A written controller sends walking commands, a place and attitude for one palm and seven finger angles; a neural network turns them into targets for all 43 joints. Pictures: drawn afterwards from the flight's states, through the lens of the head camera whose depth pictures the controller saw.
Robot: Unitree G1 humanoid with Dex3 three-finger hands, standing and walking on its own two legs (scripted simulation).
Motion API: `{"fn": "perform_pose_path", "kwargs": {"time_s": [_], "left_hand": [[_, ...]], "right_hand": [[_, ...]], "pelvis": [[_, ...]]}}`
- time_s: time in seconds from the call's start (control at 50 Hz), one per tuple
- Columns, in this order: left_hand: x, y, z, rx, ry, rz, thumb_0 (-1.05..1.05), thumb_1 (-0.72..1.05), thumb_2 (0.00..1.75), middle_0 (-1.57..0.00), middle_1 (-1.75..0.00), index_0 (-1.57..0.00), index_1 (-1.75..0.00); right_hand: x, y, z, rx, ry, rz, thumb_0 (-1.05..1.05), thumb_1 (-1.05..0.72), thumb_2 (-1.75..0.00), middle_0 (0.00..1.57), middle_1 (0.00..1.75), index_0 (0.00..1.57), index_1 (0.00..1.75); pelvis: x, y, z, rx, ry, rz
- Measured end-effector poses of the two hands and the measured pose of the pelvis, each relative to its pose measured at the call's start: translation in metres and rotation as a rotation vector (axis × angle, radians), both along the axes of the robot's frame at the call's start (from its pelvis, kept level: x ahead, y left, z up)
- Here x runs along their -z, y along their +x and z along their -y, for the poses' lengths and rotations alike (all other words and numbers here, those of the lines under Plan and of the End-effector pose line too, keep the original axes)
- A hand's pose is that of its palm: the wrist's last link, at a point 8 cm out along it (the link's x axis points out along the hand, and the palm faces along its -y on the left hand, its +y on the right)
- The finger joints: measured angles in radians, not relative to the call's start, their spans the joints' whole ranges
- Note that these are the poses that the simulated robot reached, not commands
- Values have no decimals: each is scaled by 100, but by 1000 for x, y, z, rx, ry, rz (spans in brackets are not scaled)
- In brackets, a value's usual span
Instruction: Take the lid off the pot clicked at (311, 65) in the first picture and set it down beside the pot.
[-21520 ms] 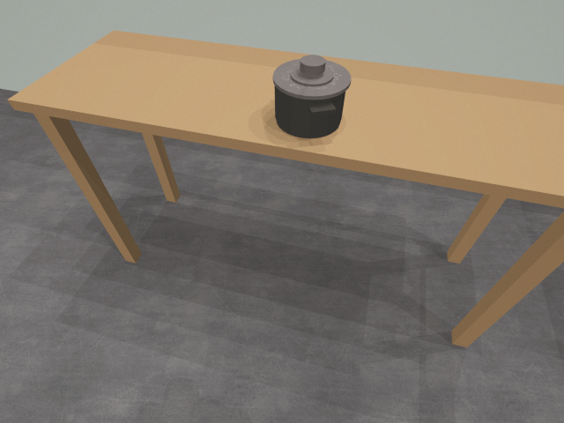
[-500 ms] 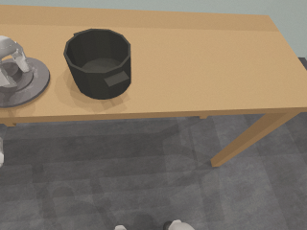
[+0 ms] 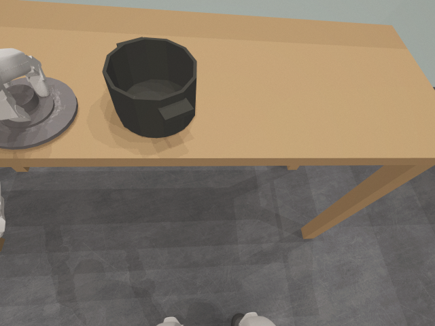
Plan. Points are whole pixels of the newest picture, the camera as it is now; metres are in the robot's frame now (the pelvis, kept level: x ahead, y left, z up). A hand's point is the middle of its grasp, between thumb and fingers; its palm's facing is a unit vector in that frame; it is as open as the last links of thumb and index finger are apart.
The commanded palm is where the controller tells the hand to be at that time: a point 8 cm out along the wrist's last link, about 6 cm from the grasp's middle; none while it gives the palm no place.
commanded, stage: open the fingers wide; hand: left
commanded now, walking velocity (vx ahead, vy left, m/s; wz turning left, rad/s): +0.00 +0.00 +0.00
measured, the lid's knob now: (19, 99) +0.51 +0.32 +0.07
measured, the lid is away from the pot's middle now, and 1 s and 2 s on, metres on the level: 0.23 0.23 0.23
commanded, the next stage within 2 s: raise the empty hand in 0.50 s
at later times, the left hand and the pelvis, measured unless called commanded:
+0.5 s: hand (8, 98) +0.49 +0.33 +0.10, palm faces -0.45 -0.13 -0.88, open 10.9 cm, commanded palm +0.52 +0.32 +0.15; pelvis +0.01 +0.01 +0.00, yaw -1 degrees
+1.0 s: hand out of the picture +0.48 +0.34 +0.13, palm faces -0.43 -0.13 -0.90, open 11.0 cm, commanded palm +0.52 +0.32 +0.20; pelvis +0.00 +0.02 +0.00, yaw +0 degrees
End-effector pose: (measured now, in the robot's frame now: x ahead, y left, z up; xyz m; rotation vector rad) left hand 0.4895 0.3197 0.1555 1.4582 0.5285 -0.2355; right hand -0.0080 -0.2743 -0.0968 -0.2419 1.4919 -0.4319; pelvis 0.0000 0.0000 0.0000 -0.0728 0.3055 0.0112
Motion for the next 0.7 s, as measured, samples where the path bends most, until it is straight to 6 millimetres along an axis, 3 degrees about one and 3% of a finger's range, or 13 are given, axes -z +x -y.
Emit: {"fn": "perform_pose_path", "kwargs": {"time_s": [0.36, 0.7], "left_hand": [[2, 12, -3, -2, -11, 15, 0, 6, 62, -36, -91, -36, -91], [2, 5, -14, 17, -15, 14, 0, 0, 65, -36, -86, -36, -86]], "right_hand": [[-3, -18, -10, 46, 4, -40, 0, -90, -90, 20, 30, 21, 30], [-4, -4, -16, 21, 4, -23, 0, -90, -90, 20, 30, 21, 30]], "pelvis": [[0, 6, -5, 13, -3, -8], [0, 7, -14, 2, -14, -3]]}}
